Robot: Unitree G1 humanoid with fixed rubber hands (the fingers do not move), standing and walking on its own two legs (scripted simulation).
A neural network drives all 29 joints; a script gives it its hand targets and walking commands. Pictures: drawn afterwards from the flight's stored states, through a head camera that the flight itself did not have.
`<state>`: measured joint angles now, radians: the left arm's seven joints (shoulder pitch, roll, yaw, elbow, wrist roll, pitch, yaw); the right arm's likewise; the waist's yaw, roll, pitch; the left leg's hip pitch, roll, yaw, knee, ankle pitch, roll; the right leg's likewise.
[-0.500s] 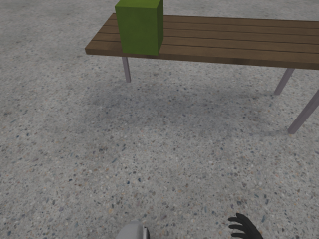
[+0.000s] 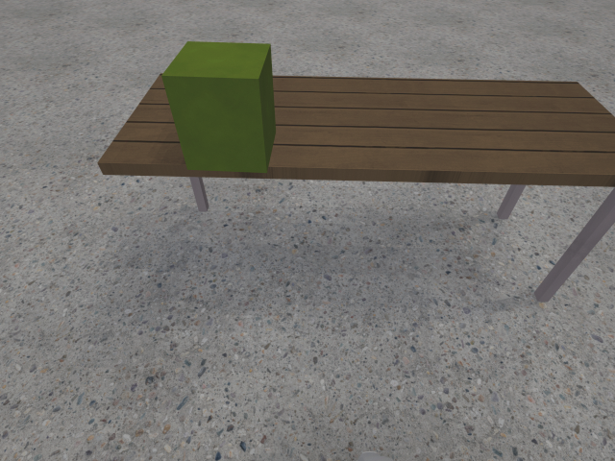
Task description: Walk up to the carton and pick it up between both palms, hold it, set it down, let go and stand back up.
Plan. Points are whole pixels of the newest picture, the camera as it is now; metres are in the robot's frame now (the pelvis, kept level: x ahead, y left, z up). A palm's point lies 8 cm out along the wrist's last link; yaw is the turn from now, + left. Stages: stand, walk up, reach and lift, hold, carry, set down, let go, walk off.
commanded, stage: walk up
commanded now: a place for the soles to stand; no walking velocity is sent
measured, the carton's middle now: (227, 108) +0.95 +0.16 +0.00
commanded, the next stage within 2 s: none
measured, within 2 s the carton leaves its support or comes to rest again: neither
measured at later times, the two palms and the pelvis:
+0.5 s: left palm out of the picture +0.18 +0.32 -0.12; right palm (394, 345) +0.34 -0.16 -0.12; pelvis +0.20 +0.07 -0.01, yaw +0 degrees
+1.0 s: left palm (87, 306) +0.44 +0.38 -0.11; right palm (348, 350) +0.35 -0.09 -0.16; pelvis +0.35 +0.15 -0.01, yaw -6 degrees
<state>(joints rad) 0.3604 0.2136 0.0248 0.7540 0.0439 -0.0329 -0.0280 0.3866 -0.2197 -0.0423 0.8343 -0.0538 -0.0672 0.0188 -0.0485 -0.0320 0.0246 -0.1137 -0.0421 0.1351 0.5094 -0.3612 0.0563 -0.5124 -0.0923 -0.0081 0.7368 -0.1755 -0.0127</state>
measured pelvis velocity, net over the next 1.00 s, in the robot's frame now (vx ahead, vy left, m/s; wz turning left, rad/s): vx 0.35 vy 0.15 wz -0.10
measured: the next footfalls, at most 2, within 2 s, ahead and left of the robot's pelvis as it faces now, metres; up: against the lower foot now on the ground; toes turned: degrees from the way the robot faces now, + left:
right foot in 0.06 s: +0.17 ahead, -0.13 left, +0.00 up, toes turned -5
left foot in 0.52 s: +0.37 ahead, +0.22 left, +0.00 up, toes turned +6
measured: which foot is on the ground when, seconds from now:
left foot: down 0.00-0.06, up 0.08-0.50, down 0.52-0.96, up 0.98-1.00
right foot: up 0.00-0.04, down 0.06-0.54, up 0.56-0.92, down 0.94-1.00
